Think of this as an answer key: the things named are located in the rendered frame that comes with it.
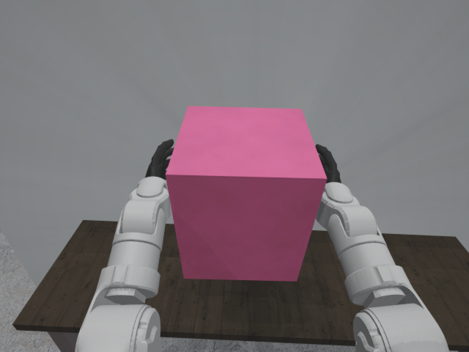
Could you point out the left robot forearm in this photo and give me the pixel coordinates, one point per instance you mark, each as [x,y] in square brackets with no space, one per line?
[132,275]

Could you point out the left robot upper arm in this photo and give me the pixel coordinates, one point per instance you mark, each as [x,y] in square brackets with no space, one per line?
[121,328]

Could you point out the left robot hand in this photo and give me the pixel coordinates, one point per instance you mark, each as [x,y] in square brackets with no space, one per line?
[158,165]

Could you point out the right robot hand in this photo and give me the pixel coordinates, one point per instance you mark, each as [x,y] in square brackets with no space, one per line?
[329,164]

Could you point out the right robot forearm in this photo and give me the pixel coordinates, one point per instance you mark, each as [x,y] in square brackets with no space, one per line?
[372,277]

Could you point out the carton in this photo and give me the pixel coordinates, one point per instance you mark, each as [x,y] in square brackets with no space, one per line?
[245,185]

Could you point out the table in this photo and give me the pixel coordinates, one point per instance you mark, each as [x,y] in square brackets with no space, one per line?
[316,309]

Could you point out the right robot upper arm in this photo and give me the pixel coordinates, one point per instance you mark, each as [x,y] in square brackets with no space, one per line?
[397,328]

